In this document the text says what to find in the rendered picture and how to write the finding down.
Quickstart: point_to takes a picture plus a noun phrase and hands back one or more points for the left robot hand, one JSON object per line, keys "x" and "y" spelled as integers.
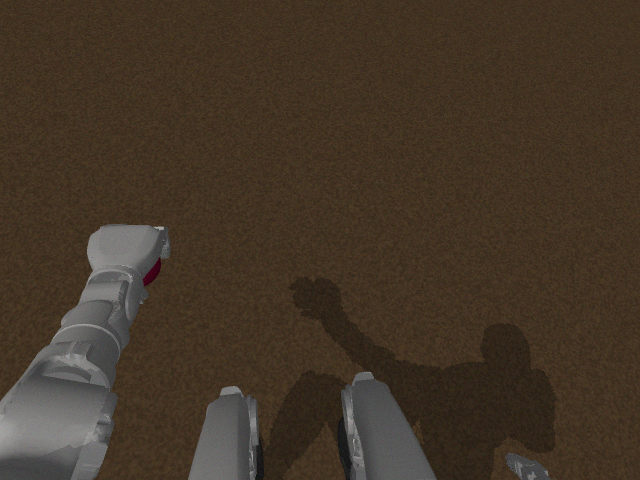
{"x": 137, "y": 247}

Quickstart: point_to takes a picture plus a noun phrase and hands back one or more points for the left robot arm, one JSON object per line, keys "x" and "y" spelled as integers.
{"x": 56, "y": 421}

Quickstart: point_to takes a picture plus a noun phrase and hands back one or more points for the ball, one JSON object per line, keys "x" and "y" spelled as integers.
{"x": 153, "y": 273}

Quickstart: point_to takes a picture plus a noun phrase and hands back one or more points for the right robot foot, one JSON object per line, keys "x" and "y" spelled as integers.
{"x": 344, "y": 450}

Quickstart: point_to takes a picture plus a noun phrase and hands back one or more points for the right robot hand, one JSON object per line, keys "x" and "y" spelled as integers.
{"x": 525, "y": 468}

